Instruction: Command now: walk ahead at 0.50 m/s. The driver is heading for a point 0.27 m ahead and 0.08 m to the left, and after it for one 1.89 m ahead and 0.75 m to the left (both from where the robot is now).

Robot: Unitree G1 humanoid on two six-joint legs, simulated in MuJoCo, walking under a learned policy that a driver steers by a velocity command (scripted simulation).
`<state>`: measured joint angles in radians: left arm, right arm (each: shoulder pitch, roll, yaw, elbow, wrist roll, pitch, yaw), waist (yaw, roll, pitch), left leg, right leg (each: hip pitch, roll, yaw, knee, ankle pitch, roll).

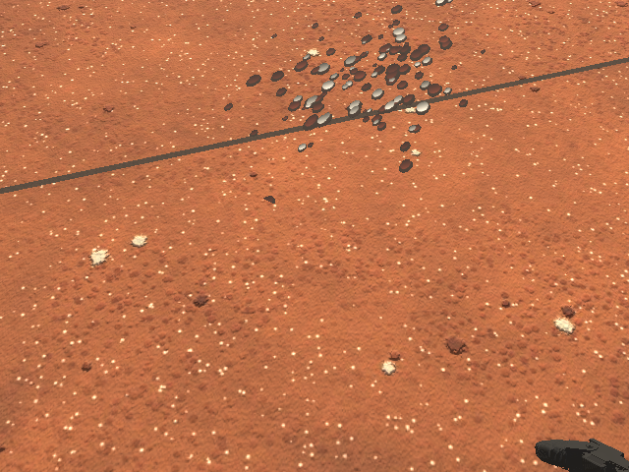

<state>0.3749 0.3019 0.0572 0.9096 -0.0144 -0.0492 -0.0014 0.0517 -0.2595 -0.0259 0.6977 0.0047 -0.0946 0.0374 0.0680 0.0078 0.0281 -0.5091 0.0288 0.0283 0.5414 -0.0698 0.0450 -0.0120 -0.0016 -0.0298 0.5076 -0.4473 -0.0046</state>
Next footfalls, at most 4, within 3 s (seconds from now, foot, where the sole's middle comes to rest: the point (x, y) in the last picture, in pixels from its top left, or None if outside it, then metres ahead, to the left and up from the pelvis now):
0.48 right None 0.44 -0.11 -0.76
1.00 left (235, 384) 0.62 0.23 -0.76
1.54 right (259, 248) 1.00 0.23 -0.76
2.08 left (126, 211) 1.09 0.60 -0.76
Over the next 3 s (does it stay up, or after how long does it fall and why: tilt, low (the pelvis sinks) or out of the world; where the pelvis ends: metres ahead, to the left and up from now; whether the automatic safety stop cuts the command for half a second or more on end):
stays up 1.47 0.65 0.02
